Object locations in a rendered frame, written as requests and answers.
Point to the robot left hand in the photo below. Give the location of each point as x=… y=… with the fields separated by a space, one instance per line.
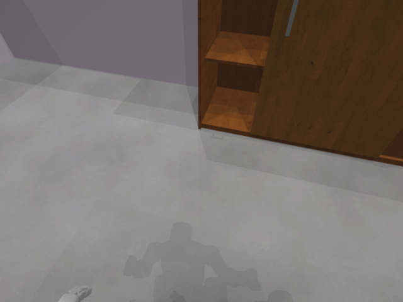
x=76 y=294

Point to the handle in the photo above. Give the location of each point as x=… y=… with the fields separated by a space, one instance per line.
x=291 y=17

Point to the wardrobe door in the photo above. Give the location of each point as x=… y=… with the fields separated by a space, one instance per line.
x=336 y=81
x=395 y=148

